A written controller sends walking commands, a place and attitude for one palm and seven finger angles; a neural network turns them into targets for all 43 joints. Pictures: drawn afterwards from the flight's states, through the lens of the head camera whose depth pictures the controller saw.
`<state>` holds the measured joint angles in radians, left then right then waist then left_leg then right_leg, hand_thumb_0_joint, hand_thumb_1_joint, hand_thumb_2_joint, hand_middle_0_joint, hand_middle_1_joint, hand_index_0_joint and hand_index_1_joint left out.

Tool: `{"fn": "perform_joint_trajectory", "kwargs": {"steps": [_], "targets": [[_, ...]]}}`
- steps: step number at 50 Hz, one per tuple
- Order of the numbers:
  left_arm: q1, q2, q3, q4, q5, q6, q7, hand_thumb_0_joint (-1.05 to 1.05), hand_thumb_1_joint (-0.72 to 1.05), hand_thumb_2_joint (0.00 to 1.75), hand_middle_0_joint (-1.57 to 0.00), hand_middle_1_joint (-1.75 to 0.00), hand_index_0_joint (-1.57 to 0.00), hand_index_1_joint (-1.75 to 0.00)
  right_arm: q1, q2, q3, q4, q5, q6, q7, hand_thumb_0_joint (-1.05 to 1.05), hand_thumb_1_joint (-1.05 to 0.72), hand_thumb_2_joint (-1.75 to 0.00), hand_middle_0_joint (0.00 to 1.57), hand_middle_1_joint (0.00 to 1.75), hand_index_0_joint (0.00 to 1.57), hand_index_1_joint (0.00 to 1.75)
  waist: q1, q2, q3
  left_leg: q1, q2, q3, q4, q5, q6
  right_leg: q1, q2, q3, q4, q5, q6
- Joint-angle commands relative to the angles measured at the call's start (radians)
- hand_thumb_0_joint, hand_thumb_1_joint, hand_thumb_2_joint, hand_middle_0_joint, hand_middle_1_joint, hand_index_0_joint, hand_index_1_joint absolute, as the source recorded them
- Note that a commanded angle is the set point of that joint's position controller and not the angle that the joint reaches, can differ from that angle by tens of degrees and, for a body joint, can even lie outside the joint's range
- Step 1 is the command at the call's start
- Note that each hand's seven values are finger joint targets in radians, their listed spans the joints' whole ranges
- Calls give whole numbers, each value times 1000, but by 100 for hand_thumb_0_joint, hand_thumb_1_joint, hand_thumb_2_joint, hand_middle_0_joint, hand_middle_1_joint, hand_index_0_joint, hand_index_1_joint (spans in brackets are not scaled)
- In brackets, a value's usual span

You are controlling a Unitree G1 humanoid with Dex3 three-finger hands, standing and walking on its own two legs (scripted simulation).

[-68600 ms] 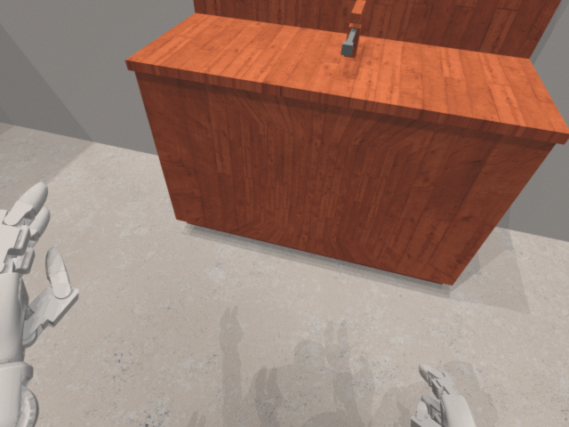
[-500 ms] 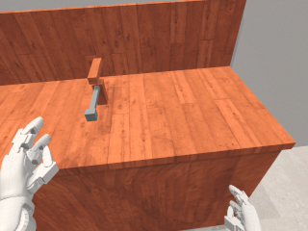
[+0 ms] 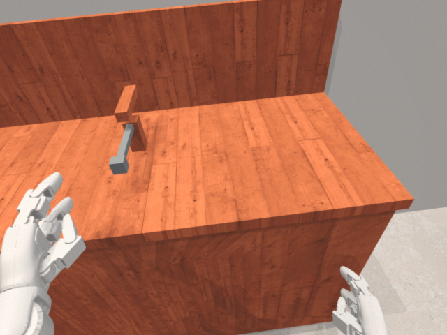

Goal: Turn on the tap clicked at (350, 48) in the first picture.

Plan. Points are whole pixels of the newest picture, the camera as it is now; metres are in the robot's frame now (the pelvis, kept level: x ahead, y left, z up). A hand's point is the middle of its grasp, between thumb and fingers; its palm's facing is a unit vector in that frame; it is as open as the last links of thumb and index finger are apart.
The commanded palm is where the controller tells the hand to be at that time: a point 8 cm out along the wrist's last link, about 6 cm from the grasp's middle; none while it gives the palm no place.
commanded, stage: reach beside the lever's end, fingers flat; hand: left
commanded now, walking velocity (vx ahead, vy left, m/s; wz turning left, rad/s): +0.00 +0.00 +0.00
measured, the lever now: (119, 165) +0.38 +0.27 +0.13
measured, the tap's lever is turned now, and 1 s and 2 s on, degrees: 0 0 0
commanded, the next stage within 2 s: none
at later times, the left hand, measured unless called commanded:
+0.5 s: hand (81, 225) +0.22 +0.25 +0.16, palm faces +0.43 -0.90 -0.12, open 7.4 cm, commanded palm +0.18 +0.29 +0.16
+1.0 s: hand (84, 204) +0.26 +0.27 +0.15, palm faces +0.47 -0.87 -0.11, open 7.6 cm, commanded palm +0.23 +0.32 +0.15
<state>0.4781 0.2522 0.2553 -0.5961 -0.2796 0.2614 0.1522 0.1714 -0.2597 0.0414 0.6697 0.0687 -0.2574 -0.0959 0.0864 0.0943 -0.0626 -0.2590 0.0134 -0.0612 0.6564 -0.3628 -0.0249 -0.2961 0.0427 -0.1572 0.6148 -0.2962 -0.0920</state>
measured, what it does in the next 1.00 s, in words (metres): stands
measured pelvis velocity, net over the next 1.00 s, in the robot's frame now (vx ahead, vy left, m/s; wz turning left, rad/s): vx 0.00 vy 0.02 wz -0.01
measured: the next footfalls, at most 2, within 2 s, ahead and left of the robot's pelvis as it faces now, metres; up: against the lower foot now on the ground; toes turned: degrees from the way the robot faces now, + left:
none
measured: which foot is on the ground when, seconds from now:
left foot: down 0.00-1.00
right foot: down 0.00-1.00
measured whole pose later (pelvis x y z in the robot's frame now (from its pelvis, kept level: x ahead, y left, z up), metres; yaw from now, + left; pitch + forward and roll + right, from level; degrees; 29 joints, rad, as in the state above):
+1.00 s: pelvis +0.00 +0.02 +0.01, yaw -1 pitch -1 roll +0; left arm 0.14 0.27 0.31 -0.20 -0.24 0.19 0.16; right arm 0.16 -0.25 0.05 0.69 0.06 -0.21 -0.12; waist 0.06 0.05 -0.03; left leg -0.25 -0.01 -0.03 0.58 -0.32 0.00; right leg -0.31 0.02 -0.13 0.57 -0.27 -0.08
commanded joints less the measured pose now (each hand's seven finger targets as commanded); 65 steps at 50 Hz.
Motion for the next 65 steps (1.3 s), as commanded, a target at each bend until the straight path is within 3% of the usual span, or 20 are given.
{"fn": "perform_joint_trajectory", "kwargs": {"steps": [1, 4, 6, 9, 15, 22, 28, 30, 32, 37, 38, 40, 44, 47, 50, 54, 55, 57, 64, 65], "targets": [[-114, 175, 125, -200, 8, -77, 10, 0, 90, 90, -20, -30, -20, -30, -187, -81, -32, -172, 5, -63, -5, 0, -90, -90, 20, 30, 20, 30, 0, -100, -13, -110, 5, 5, -35, 80, 40, 61, -173, 274, -241, -131, 111], [-120, 182, 143, -176, 2, -79, 6, 0, 90, 90, -20, -30, -20, -30, -178, -88, -35, -168, 0, -57, -10, 0, -90, -90, 20, 30, 20, 30, -3, -106, -48, -102, 2, 5, -39, 132, 44, 80, -164, 252, -202, 2, 115], [-129, 174, 136, -175, 4, -89, 2, 0, 90, 90, -20, -30, -20, -30, -167, -85, -33, -172, 2, -62, -9, 0, -90, -90, 20, 30, 20, 30, -2, -73, -44, -95, -3, 7, -51, 142, 45, 70, -151, 232, -189, 18, 108], [-154, 185, 148, -143, -4, -101, -14, 0, 90, 90, -20, -30, -20, -30, -152, -91, -34, -166, 0, -67, -14, 0, -90, -90, 20, 30, 20, 30, -7, -97, -57, -98, -4, 5, -52, 154, 48, 82, -150, 231, -177, 70, 114], [-206, 173, 120, -117, 7, -132, -30, 0, 90, 90, -20, -30, -20, -30, -147, -91, -30, -166, 4, -86, -19, 0, -90, -90, 20, 30, 20, 30, -9, -64, -43, -60, -14, 4, -91, 161, 58, 44, -105, 158, -154, 46, 92], [-263, 164, 107, -59, 30, -118, -9, 0, 90, 90, -20, -30, -20, -30, -136, -91, -28, -171, -2, -76, -22, 0, -90, -90, 20, 30, 20, 30, -6, -59, -53, -58, -20, 0, -128, 158, 54, 48, -89, 125, -143, 43, 84], [-319, 163, 113, -33, 39, -116, 10, 0, 90, 90, -19, -28, -19, -28, -132, -91, -26, -172, -12, -59, -21, 0, -90, -90, 20, 30, 20, 30, -9, -70, -92, -38, -20, 2, -140, 206, 50, 77, -81, 117, -133, 105, 81], [-294, 168, 123, -26, 46, -122, 10, 0, 90, 90, -19, -28, -19, -28, -144, -87, -25, -172, -10, -54, -19, 0, -90, -90, 20, 30, 20, 30, 1, -41, -97, -25, -20, 7, -143, 233, 45, 86, -78, 113, -126, 136, 76], [-333, 146, 87, -20, 49, -127, 4, 0, 90, 90, -19, -27, -19, -27, -127, -89, -25, -174, -12, -49, -18, 0, -90, -90, 20, 30, 20, 30, -13, -36, -95, -19, -20, 9, -145, 247, 43, 78, -77, 111, -123, 157, 76], [-383, 176, 127, 67, 42, -125, 3, 0, 90, 90, -19, -26, -19, -26, -129, -93, -30, -158, -7, -33, -27, 0, -90, -90, 20, 30, 20, 30, -21, -92, -57, -37, -17, 9, -157, 202, 47, 70, -73, 118, -148, 105, 81], [-424, 157, 100, 57, 45, -127, 1, 0, 90, 90, -19, -26, -19, -26, -139, -92, -27, -159, -7, -32, -29, 0, -90, -90, 20, 30, 20, 30, -27, -67, -55, -32, -19, 9, -161, 189, 47, 65, -76, 119, -151, 87, 81], [-449, 188, 126, 67, 54, -130, 12, 0, 90, 90, -18, -25, -18, -25, -155, -88, -25, -152, -6, -31, -32, 0, -90, -90, 20, 30, 20, 30, -23, -20, -47, -22, -21, 9, -165, 167, 47, 57, -77, 125, -161, 56, 77], [-522, 207, 132, 122, 51, -136, 12, 0, 90, 90, -18, -24, -18, -24, -149, -96, -30, -144, -11, -22, -35, 0, -90, -90, 20, 30, 20, 30, -32, -72, -82, -37, -22, 12, -161, 167, 54, 90, -80, 142, -169, 54, 82], [-562, 222, 142, 182, 54, -147, 7, 0, 90, 90, -18, -23, -18, -23, -146, -97, -31, -135, -8, -15, -36, 0, -90, -90, 20, 30, 20, 30, -35, -70, -85, -36, -22, 13, -167, 161, 52, 88, -76, 137, -169, 50, 80], [-569, 234, 159, 206, 56, -156, -1, 0, 90, 90, -18, -22, -18, -22, -162, -97, -32, -131, -8, -13, -36, 0, -90, -90, 20, 30, 20, 30, -26, -13, -112, -20, -26, 22, -162, 202, 51, 109, -78, 143, -160, 107, 76], [-594, 246, 172, 292, 42, -150, -23, 0, 90, 90, -17, -21, -17, -21, -131, -107, -38, -129, -7, 1, -36, 0, -90, -90, 20, 30, 20, 30, -34, -105, -121, -47, -23, 26, -159, 235, 54, 136, -78, 144, -155, 177, 85], [-600, 261, 191, 311, 48, -150, -22, 0, 90, 90, -17, -21, -17, -21, -148, -103, -37, -125, -2, 5, -37, 0, -90, -90, 20, 30, 20, 30, -28, -75, -103, -41, -23, 29, -162, 230, 54, 127, -76, 143, -158, 162, 81], [-657, 261, 184, 338, 46, -150, -26, 0, 90, 90, -17, -21, -17, -21, -131, -109, -40, -127, -3, 8, -39, 0, -90, -90, 20, 30, 20, 30, -39, -86, -104, -45, -23, 29, -163, 221, 56, 117, -77, 147, -162, 156, 84], [-753, 311, 211, 399, 64, -199, -25, 0, 90, 90, -16, -19, -16, -19, -118, -115, -48, -117, -10, 16, -37, 0, -90, -90, 20, 30, 20, 30, -42, -47, -163, -38, -22, 36, -153, 254, 56, 145, -82, 160, -146, 210, 81], [-757, 311, 207, 396, 75, -212, -24, 0, 90, 90, -16, -19, -16, -19, -132, -111, -46, -116, -7, 17, -36, 0, -90, -90, 20, 30, 20, 30, -41, -10, -168, -23, -23, 38, -153, 265, 56, 137, -80, 152, -139, 218, 76]]}}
